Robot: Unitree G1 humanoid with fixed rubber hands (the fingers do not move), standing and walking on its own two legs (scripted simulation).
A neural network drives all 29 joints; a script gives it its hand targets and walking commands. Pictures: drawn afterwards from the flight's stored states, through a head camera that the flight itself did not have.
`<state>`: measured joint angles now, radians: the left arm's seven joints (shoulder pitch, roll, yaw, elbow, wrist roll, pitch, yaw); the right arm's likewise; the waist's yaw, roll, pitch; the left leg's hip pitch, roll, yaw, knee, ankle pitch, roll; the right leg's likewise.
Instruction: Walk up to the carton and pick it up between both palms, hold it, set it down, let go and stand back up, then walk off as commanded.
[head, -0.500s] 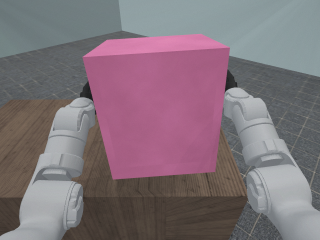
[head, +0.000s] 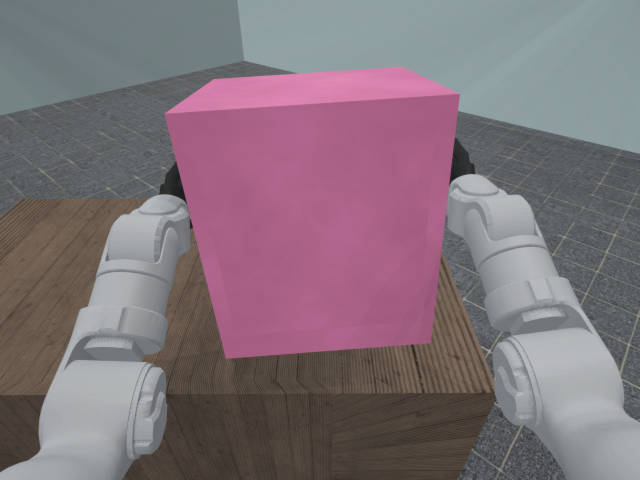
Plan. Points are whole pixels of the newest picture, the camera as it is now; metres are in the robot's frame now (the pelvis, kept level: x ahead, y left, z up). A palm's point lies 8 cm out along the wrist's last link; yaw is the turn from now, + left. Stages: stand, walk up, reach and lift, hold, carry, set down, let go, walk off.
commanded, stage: hold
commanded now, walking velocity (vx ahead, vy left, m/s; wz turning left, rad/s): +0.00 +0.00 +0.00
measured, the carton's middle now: (318, 205) +0.42 +0.00 +0.21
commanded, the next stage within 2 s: set down in 0.46 s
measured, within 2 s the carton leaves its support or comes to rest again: neither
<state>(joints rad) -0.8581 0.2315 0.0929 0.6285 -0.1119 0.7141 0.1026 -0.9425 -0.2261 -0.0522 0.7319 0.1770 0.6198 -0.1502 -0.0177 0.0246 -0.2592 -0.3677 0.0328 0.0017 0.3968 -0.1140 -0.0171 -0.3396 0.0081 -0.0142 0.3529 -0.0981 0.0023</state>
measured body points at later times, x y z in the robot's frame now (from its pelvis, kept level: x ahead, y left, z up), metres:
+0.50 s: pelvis +0.00 +0.00 +0.00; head -0.06 +0.00 +0.45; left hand +0.40 +0.18 +0.22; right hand +0.41 -0.18 +0.24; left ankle +0.05 +0.13 -0.74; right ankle +0.05 -0.12 -0.74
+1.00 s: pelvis +0.01 -0.01 +0.00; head -0.02 -0.01 +0.45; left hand +0.43 +0.18 +0.20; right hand +0.44 -0.17 +0.20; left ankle +0.05 +0.13 -0.74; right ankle +0.05 -0.12 -0.74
